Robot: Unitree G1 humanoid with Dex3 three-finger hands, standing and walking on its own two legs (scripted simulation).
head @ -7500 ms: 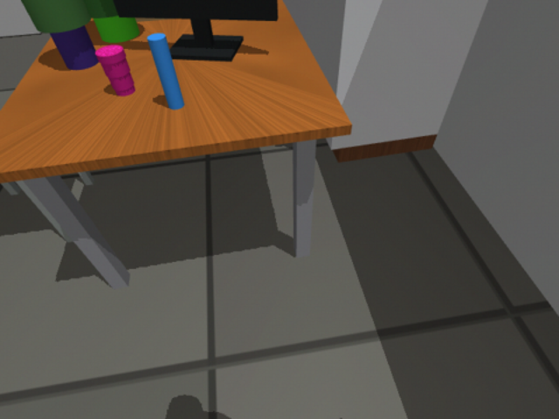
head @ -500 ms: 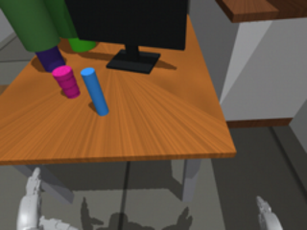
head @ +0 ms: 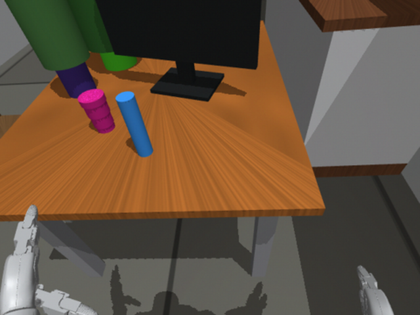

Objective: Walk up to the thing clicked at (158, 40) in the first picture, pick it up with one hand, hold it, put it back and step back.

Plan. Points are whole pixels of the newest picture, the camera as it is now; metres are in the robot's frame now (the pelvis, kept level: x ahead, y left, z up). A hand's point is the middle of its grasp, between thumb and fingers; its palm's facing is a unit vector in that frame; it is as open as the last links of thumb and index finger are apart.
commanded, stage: rise first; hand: left
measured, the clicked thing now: (136, 126) +0.57 +0.25 +0.05
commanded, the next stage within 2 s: go down in 0.40 s
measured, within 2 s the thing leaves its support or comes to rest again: neither
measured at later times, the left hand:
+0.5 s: hand (53, 259) +0.19 +0.28 +0.10, palm faces +0.37 -0.81 -0.45, open 17.6 cm
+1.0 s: hand (44, 218) +0.26 +0.33 +0.11, palm faces +0.34 -0.90 -0.27, open 17.5 cm
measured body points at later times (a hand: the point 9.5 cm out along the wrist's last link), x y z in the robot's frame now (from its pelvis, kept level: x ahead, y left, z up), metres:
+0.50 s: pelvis +0.00 +0.00 +0.00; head +0.00 -0.01 +0.45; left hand +0.16 +0.32 +0.13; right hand +0.16 -0.26 -0.09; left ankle +0.04 +0.15 -0.74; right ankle -0.05 -0.13 -0.74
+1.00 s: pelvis +0.00 +0.00 -0.01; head +0.00 +0.00 +0.44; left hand +0.23 +0.37 +0.13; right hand +0.17 -0.24 -0.09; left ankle +0.04 +0.15 -0.74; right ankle -0.05 -0.13 -0.74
